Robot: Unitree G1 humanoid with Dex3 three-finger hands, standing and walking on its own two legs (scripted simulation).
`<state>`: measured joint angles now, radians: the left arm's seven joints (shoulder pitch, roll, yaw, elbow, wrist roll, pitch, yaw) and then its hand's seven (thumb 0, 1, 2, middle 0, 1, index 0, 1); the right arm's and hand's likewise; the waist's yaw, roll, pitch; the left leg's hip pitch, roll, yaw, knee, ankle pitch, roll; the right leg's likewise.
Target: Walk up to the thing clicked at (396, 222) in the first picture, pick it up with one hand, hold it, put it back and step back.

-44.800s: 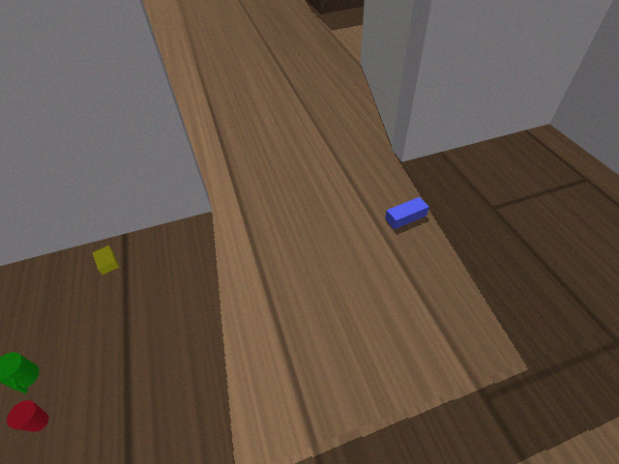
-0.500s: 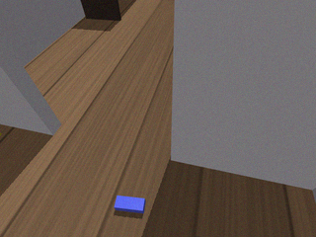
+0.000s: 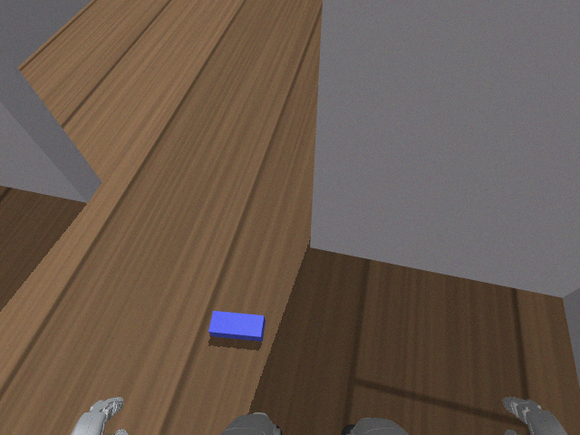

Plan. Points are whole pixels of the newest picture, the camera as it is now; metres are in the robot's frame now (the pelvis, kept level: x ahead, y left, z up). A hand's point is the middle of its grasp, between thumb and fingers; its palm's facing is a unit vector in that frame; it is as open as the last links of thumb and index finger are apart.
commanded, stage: step back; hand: left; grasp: from above
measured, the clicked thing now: (237, 326) +0.46 +0.22 -0.74
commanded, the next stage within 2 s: none
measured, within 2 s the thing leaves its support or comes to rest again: neither
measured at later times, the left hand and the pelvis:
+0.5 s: hand out of the picture -0.04 +0.28 -0.17, palm faces -0.14 -0.91 -0.38, open 7.4 cm; pelvis -0.12 +0.01 -0.01, yaw -8 degrees
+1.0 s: hand out of the picture -0.12 +0.26 -0.15, palm faces -0.02 -0.93 -0.37, open 7.4 cm; pelvis -0.27 +0.01 -0.01, yaw -1 degrees
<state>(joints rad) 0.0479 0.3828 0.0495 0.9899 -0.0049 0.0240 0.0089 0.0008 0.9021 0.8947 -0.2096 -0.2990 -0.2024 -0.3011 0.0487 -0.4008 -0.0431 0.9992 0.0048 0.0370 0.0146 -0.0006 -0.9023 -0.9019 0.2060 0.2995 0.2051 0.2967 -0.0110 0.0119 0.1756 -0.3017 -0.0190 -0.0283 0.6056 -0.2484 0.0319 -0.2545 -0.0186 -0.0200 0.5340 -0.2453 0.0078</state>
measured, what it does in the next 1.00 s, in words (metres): walks backwards: right foot, then left foot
